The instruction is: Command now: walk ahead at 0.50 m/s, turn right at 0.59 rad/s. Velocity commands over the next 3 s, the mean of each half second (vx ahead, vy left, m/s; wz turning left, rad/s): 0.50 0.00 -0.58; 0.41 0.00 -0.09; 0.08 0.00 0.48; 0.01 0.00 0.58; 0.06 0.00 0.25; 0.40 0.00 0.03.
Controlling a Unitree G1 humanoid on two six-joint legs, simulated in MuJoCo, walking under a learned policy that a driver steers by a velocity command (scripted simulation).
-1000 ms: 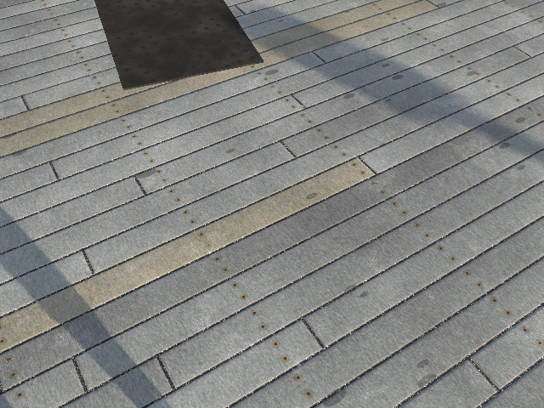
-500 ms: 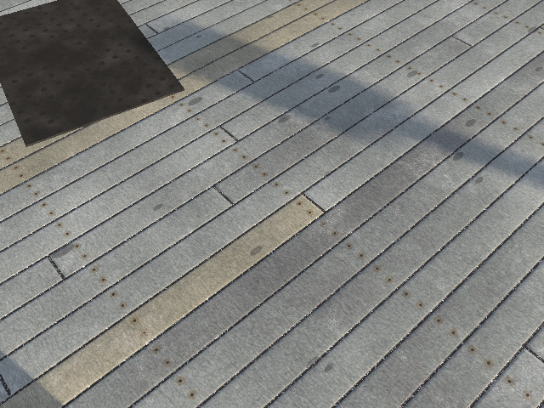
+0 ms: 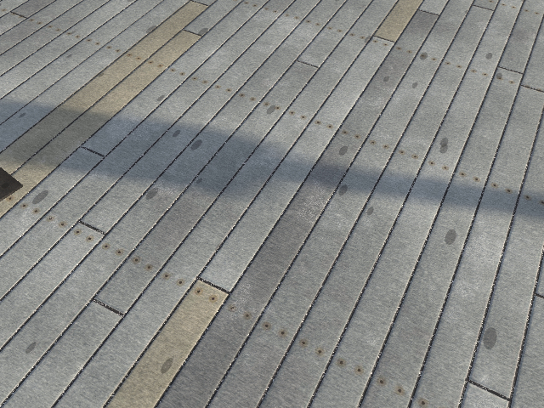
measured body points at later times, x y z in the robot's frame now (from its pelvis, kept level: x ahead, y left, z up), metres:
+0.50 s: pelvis +0.27 -0.09 +0.00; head +0.30 -0.11 +0.45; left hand +0.45 +0.15 -0.10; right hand +0.34 -0.40 -0.10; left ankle +0.36 +0.08 -0.66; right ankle +0.26 -0.15 -0.74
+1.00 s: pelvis +0.53 -0.10 +0.00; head +0.58 -0.10 +0.44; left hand +0.75 +0.12 -0.11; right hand +0.56 -0.39 -0.11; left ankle +0.61 -0.04 -0.74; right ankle +0.48 -0.24 -0.67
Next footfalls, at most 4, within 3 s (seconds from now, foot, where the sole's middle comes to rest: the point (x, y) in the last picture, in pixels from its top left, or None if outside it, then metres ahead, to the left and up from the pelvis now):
0.28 right None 0.30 -0.16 -0.78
0.80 left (288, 344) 0.65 -0.05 -0.78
1.28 right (374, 336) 0.66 -0.28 -0.78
1.68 left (271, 345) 0.64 -0.01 -0.78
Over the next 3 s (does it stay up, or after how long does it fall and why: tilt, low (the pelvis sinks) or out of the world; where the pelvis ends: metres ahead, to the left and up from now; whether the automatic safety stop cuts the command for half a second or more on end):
stays up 0.81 -0.11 0.00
